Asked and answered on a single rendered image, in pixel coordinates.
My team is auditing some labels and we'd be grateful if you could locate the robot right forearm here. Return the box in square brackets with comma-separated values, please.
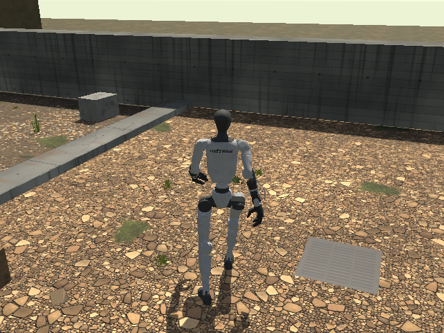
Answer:
[246, 169, 262, 207]

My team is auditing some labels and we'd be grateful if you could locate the right robot upper arm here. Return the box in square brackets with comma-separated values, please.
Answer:
[237, 139, 253, 179]

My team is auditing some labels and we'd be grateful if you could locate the robot right thigh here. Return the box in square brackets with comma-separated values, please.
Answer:
[227, 192, 245, 230]

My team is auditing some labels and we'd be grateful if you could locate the robot left shin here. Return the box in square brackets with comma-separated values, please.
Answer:
[198, 243, 211, 295]

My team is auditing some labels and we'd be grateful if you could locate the right robot hand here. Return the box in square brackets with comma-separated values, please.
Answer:
[247, 205, 264, 227]

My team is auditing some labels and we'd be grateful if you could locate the left robot hand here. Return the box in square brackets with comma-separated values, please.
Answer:
[192, 172, 208, 185]

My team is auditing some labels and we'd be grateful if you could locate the left robot upper arm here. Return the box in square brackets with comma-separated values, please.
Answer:
[190, 139, 208, 174]

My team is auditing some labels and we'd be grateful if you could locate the robot left forearm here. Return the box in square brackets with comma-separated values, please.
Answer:
[189, 165, 198, 179]

